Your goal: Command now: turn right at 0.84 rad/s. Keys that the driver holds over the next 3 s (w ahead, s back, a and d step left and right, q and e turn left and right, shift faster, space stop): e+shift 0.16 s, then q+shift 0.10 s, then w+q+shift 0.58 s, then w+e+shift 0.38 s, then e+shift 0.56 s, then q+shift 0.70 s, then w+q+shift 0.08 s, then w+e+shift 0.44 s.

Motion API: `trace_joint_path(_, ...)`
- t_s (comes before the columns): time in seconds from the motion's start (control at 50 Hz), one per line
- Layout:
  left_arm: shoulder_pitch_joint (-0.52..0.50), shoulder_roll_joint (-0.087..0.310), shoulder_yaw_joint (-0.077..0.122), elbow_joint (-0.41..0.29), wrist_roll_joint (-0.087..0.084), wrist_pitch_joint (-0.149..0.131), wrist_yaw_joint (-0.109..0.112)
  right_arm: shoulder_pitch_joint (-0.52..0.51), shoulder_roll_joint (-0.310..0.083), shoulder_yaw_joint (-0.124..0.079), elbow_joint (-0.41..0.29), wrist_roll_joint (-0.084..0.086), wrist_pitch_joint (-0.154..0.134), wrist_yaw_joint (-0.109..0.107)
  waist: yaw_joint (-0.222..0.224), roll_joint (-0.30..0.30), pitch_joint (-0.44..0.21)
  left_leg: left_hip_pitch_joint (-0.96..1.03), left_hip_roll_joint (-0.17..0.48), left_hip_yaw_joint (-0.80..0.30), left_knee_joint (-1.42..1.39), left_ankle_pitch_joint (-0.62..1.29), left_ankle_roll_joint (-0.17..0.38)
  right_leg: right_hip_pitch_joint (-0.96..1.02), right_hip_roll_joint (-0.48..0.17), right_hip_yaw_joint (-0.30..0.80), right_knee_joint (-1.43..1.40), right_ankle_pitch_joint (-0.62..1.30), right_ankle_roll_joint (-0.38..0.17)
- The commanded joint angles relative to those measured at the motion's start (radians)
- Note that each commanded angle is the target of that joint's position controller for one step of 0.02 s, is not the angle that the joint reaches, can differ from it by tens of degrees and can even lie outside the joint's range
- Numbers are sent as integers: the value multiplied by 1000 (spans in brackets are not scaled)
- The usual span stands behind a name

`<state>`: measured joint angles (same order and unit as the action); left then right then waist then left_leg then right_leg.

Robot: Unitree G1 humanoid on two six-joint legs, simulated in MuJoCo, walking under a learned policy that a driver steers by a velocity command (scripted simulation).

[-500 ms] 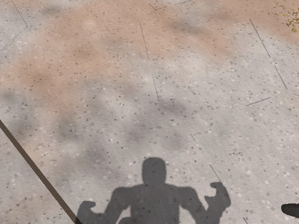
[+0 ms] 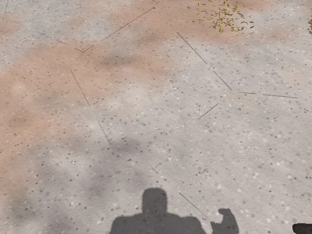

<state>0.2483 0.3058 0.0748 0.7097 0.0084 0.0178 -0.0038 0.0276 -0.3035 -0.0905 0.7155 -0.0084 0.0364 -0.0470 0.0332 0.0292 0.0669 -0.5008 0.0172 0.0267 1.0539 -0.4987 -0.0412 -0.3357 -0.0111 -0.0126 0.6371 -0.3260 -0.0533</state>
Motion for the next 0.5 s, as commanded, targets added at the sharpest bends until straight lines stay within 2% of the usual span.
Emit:
trace_joint_path(0.02, -64, 193, 54, -97, -36, -29, 23, -67, -99, -28, -91, -8, -29, -13, -38, -128, -129, -255, -5, -131, 104, 87, -3, 267, -235, 398, -279, 498, -164)
trace_joint_path(0.04, -63, 173, 48, -108, -37, -22, 34, -61, -91, -27, -89, -6, -34, -9, -42, -137, -158, -223, -20, -131, 111, 125, -11, 271, -212, 383, -268, 547, -157)
trace_joint_path(0.08, -38, 170, 49, -120, -31, -12, 47, -45, -66, -20, -81, 3, -42, 0, -36, -119, -198, -205, -45, -139, 67, 176, -25, 311, -184, 370, -250, 602, -153)
trace_joint_path(0.12, -17, 182, 55, -126, -33, -5, 55, -60, -51, -13, -84, 7, -47, 3, -26, -119, -196, -208, -65, -149, -31, 195, -40, 334, -166, 389, -239, 595, -149)
trace_joint_path(0.16, -19, 193, 60, -139, -34, 5, 60, -70, -51, -11, -84, 10, -51, 6, -22, -142, -186, -189, -80, -159, -124, 203, -52, 322, -151, 422, -233, 536, -145)
trace_joint_path(0.18, -40, 186, 56, -147, -30, 9, 62, -43, -60, -11, -68, 12, -49, 10, -27, -153, -194, -172, -66, -147, -153, 224, -58, 324, -157, 396, -225, 518, -139)
trace_joint_path(0.22, -48, 156, 41, -154, -16, 13, 60, -25, -65, -7, -48, 13, -43, 19, -5, -178, -203, -93, -35, -118, -195, 241, -64, 284, -161, 363, -210, 533, -135)
trace_joint_path(0.26, -47, 118, 18, -144, 3, 13, 51, -15, -59, 1, -44, 15, -42, 29, 7, -187, -199, -8, -4, -96, -224, 225, -56, 236, -169, 346, -202, 575, -145)
trace_joint_path(0.28, -34, 81, 1, -130, 6, 9, 44, 5, -46, 10, -36, 16, -45, 39, 13, -173, -219, 48, 15, -81, -271, 240, -45, 216, -165, 338, -241, 371, -146)
trace_joint_path(0.3, -2, 118, 9, -118, 2, 5, 32, -6, -54, 13, -38, 27, -50, 49, 45, -194, -182, 46, 4, -40, -277, 231, -28, 195, -167, 366, -301, 50, -158)
trace_joint_path(0.32, 8, 161, 18, -110, 2, -4, 22, -33, -77, 10, -52, 39, -58, 57, 65, -223, -111, 2, 6, -30, -289, 202, -5, 169, -188, 420, -358, -216, -170)
trace_joint_path(0.34, 8, 178, 20, -104, 6, -16, 17, -54, -99, 7, -63, 49, -68, 62, 74, -235, -41, -49, 14, -36, -301, 172, 22, 162, -215, 464, -398, -339, -178)
trace_joint_path(0.36, 13, 180, 20, -96, 7, -30, 16, -58, -108, 7, -69, 54, -82, 67, 75, -229, -1, -98, 25, -42, -323, 146, 46, 192, -235, 480, -414, -364, -180)
trace_joint_path(0.38, 23, 178, 21, -87, 3, -43, 17, -51, -110, 9, -70, 56, -96, 72, 76, -214, 10, -143, 35, -48, -337, 130, 67, 248, -254, 480, -418, -349, -179)
trace_joint_path(0.42, 42, 174, 23, -72, -8, -63, 18, -29, -97, 16, -66, 56, -118, 84, 76, -185, 6, -189, 53, -51, -349, 111, 105, 339, -281, 443, -422, -292, -173)
trace_joint_path(0.48, 29, 175, 30, -73, -14, -77, 7, 10, -80, 27, -62, 63, -126, 95, 57, -137, -2, -149, 64, -18, -380, 128, 140, 350, -282, 347, -426, -207, -153)
trace_joint_path(0.5, 42, 187, 31, -59, 66, -74, -2, 25, -96, 23, -64, -41, -82, 116, 31, -132, -32, 16, -16, 64, -445, 139, 142, 262, -228, 247, -430, -230, -115)
